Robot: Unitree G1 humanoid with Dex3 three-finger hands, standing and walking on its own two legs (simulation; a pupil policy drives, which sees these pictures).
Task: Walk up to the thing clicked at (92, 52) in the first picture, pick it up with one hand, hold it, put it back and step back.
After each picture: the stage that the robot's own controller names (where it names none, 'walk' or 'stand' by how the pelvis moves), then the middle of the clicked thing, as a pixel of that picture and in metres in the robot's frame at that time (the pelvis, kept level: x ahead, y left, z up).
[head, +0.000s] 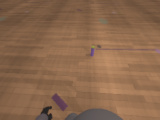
stand; (92, 51) +1.33 -0.03 -0.66
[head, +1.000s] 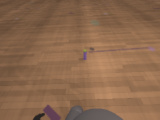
walk; (85, 54) +1.21 +0.20 -0.64
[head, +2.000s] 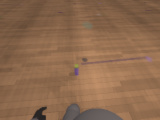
walk; (76, 70) +0.78 +0.24 -0.64
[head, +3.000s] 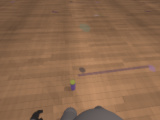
walk; (72, 85) +0.49 +0.19 -0.64
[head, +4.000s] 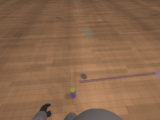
stand; (73, 93) +0.42 +0.20 -0.65
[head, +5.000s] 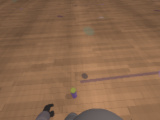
stand; (73, 93) +0.40 +0.21 -0.65
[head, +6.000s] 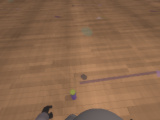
stand; (73, 94) +0.38 +0.20 -0.66
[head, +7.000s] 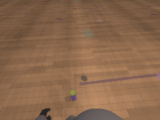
stand; (73, 95) +0.39 +0.20 -0.66
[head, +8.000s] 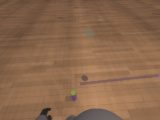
stand; (73, 95) +0.38 +0.19 -0.66
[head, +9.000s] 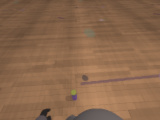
stand; (74, 95) +0.39 +0.19 -0.66
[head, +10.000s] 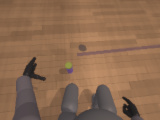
go down; (69, 68) +0.45 +0.19 -0.44
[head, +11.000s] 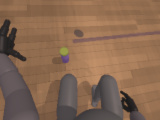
go down; (64, 56) +0.49 +0.19 -0.29
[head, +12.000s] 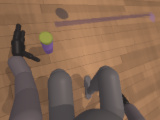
close in; (47, 45) +0.49 +0.23 -0.20
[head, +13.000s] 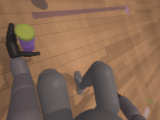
close; (27, 41) +0.48 +0.25 -0.17
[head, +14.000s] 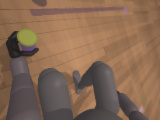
lift; (28, 44) +0.45 +0.25 -0.18
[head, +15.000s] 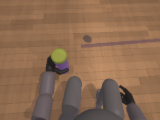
lift; (62, 64) +0.36 +0.20 -0.02
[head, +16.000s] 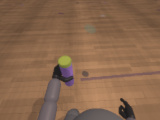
hold; (67, 73) +0.31 +0.16 +0.06
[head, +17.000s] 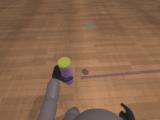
hold; (67, 72) +0.32 +0.17 +0.04
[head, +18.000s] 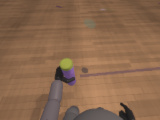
crouch; (69, 73) +0.32 +0.15 +0.02
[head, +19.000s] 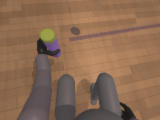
crouch; (53, 46) +0.49 +0.20 -0.05
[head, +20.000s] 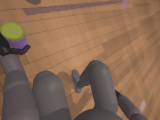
lower; (18, 42) +0.48 +0.26 -0.18
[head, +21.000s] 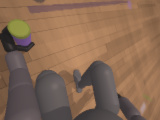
lower; (23, 39) +0.48 +0.26 -0.18
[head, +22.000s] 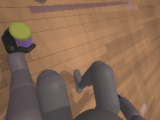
lower; (24, 40) +0.47 +0.26 -0.18
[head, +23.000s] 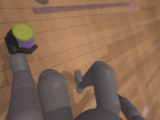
lower; (26, 41) +0.47 +0.25 -0.18
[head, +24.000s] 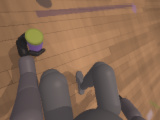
draw back; (35, 45) +0.46 +0.23 -0.17
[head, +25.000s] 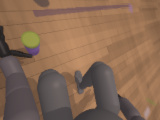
withdraw; (32, 46) +0.45 +0.23 -0.18
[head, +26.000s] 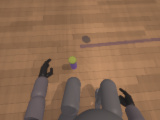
walk; (73, 63) +0.46 +0.16 -0.35
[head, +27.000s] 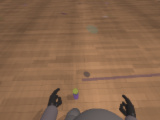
stand; (75, 94) +0.38 +0.15 -0.60
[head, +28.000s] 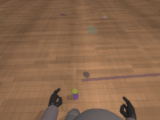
stand; (75, 94) +0.39 +0.16 -0.60
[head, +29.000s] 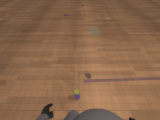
stand; (77, 94) +0.38 +0.15 -0.63
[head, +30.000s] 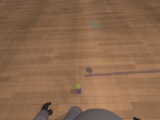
walk; (78, 89) +0.41 +0.14 -0.65
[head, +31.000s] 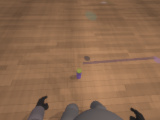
walk; (79, 74) +0.58 +0.12 -0.64
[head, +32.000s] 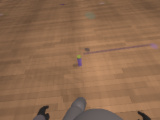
walk; (79, 60) +0.87 +0.25 -0.63
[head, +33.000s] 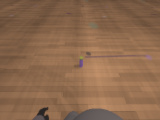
stand; (81, 62) +1.03 +0.17 -0.65
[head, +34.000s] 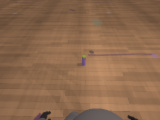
stand; (83, 60) +1.02 +0.14 -0.66
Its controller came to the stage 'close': yes
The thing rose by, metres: 0.69
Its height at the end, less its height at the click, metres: +0.00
